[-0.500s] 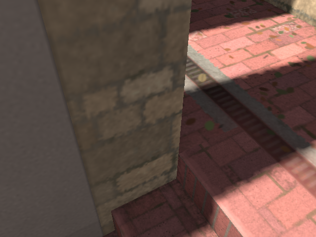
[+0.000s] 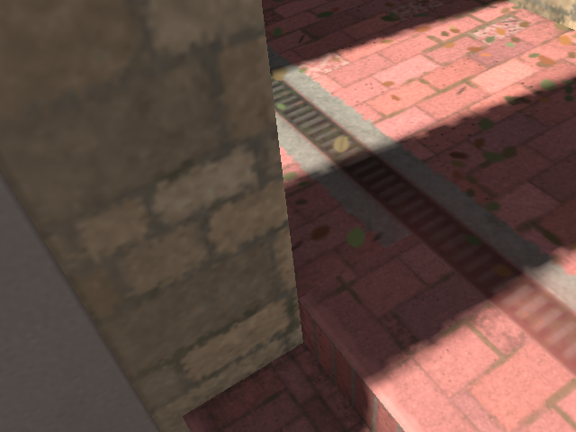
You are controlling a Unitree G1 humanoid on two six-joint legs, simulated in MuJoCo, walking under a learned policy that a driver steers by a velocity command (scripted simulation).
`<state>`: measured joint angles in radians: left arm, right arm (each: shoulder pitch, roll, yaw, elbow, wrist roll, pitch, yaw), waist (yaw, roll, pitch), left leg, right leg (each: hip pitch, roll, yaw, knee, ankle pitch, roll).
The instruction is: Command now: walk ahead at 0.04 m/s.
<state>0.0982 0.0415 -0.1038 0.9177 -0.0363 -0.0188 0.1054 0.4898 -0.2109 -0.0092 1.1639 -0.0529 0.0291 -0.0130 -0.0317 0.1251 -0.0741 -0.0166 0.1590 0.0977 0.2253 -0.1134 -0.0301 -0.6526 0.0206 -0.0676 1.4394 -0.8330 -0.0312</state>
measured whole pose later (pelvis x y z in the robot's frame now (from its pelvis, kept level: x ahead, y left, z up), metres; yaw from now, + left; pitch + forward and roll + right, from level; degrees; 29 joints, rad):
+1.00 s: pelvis +0.04 +0.00 +0.00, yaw -3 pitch +4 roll -3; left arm 0.20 0.13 -0.08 0.94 -0.04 -0.02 0.10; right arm 0.57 -0.16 0.01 1.10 -0.06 -0.04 -0.03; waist -0.04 0.07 -0.11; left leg 0.00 0.17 0.11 0.31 -0.16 -0.02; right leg -0.60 0.07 -0.02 1.44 -0.88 -0.06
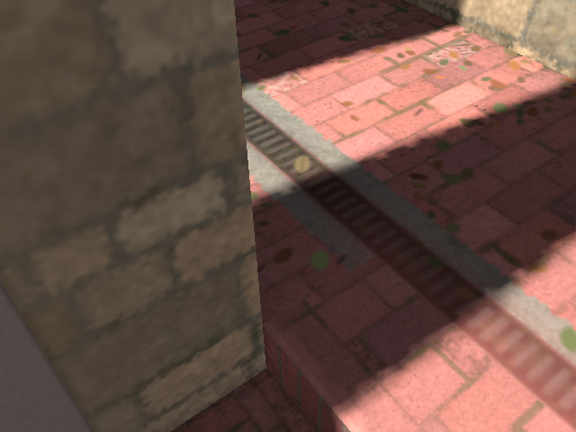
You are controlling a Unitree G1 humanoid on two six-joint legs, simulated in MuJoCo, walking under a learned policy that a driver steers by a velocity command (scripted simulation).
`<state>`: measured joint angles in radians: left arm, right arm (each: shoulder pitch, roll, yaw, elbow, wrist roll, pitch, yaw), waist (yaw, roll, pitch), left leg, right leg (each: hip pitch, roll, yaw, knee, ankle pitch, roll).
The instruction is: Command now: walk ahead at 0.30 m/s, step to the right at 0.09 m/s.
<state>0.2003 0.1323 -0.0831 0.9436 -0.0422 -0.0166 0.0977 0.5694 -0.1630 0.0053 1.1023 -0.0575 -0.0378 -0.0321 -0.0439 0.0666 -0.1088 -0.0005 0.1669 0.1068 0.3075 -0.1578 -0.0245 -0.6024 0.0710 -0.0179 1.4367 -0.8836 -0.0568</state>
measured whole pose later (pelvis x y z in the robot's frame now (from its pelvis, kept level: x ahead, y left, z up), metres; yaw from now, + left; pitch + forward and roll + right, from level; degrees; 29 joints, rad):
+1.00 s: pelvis +0.13 -0.02 +0.08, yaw +0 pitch -1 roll -1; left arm 0.32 0.18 0.02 0.80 0.01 0.00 0.05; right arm 0.20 -0.16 -0.05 0.70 -0.10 0.02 -0.04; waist -0.02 0.01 -0.03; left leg -0.75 -0.10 -0.09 1.79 -0.38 0.10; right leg -0.48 0.03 -0.11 1.00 -0.51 -0.09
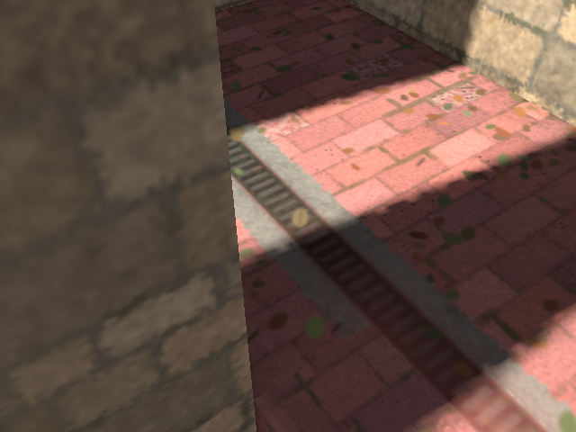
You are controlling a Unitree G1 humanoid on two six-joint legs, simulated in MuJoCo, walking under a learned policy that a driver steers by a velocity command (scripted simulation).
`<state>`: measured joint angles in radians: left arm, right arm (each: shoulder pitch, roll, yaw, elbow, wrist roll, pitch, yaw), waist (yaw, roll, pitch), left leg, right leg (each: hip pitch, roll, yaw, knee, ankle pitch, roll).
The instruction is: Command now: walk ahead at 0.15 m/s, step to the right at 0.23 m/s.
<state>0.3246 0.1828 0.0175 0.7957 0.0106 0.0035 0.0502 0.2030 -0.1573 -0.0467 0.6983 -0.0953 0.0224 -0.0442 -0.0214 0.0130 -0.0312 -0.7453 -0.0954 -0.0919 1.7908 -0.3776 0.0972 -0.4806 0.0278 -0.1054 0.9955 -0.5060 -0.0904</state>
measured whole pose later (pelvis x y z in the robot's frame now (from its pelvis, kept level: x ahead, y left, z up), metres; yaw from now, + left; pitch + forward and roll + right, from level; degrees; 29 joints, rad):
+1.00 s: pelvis +0.16 -0.19 +0.16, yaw +0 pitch +0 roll +1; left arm 0.29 0.16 0.00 0.61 0.02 0.03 0.03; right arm 0.16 -0.22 -0.07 0.64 -0.06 0.03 -0.04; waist 0.00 0.04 0.03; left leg -0.71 -0.12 -0.10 1.56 -0.33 0.01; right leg -0.54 0.02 -0.07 1.07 -0.54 -0.08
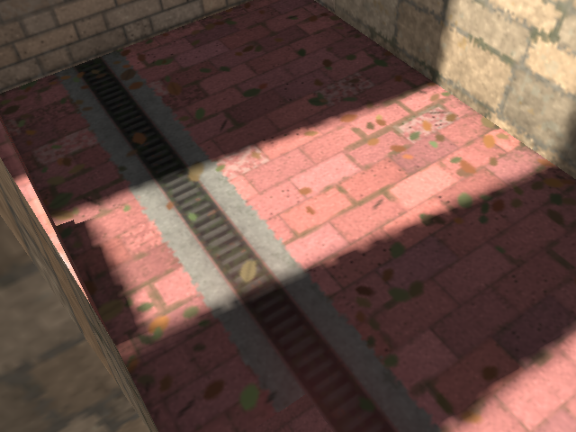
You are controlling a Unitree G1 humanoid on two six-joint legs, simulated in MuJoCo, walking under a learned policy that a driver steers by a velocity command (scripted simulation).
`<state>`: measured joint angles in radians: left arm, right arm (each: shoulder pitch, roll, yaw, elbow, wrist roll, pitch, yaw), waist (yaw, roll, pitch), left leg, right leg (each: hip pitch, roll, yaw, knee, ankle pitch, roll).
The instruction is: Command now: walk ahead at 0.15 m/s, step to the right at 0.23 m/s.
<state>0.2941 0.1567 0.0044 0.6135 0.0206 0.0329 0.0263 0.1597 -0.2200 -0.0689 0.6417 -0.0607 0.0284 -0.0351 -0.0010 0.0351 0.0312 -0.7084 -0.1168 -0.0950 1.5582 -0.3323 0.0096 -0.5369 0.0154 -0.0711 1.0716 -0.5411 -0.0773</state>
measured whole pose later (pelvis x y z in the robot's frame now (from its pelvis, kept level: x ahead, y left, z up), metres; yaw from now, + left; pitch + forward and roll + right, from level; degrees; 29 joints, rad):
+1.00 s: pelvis +0.25 -0.24 +0.08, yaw +1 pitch +2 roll +0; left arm 0.38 0.20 0.04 0.75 -0.01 -0.01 0.02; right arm 0.20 -0.26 -0.06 0.78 0.01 -0.01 -0.05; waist 0.02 0.04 0.02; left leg -0.52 0.00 0.05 1.12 -0.36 0.06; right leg -0.20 0.07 -0.05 0.34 -0.17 -0.10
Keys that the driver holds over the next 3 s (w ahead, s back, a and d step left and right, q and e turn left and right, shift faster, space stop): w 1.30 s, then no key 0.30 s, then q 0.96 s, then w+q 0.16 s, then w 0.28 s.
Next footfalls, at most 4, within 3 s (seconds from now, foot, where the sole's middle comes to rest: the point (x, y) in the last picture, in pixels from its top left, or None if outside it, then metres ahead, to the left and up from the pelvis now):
0.30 left None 0.19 0.01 -0.70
0.80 right None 0.30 -0.30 -0.70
1.32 left None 0.42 -0.22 -0.70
1.66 right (553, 394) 0.54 -0.51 -0.70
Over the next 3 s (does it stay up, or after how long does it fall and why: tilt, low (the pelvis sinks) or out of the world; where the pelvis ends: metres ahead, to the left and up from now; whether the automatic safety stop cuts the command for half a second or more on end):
stays up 0.50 -0.31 0.07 its command is cut before an obstacle from the start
